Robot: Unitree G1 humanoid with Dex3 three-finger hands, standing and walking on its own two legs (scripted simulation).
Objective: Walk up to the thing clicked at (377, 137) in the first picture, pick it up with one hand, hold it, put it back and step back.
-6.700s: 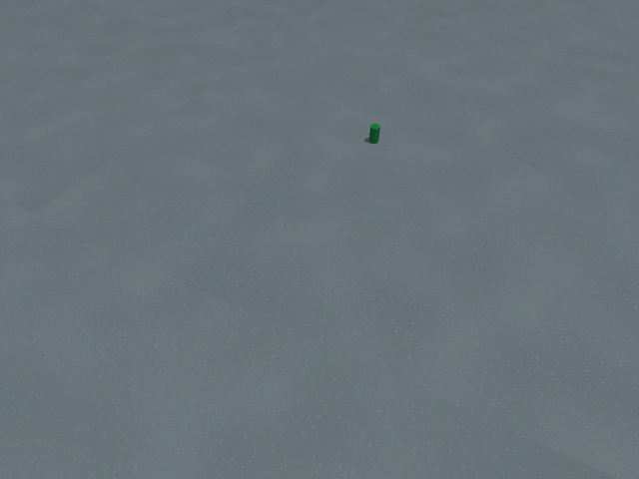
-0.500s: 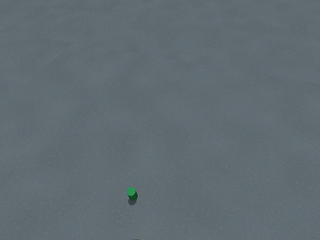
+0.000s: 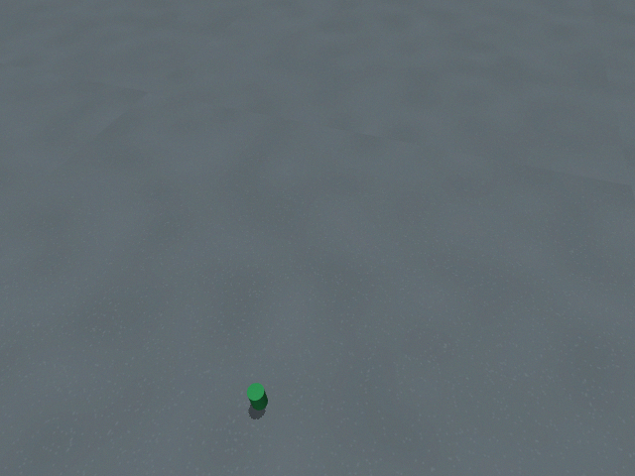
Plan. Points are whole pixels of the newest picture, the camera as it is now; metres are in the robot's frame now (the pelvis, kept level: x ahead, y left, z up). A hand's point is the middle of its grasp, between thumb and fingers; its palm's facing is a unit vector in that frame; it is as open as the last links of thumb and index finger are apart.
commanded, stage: walk up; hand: left
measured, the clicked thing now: (257, 396) +0.45 +0.22 -0.73
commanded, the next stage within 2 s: none
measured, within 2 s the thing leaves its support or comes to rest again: neither
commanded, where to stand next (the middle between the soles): +0.07 +0.01 m, yaw -2 degrees
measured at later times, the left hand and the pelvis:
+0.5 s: hand out of the picture +0.09 +0.27 -0.15, palm faces +0.02 -0.94 -0.34, open 7.4 cm; pelvis +0.00 +0.01 +0.00, yaw +1 degrees
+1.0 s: hand out of the picture +0.07 +0.30 -0.17, palm faces +0.06 -0.91 -0.41, open 7.4 cm; pelvis -0.04 +0.03 -0.02, yaw +3 degrees
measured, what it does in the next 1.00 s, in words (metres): lifts its left foot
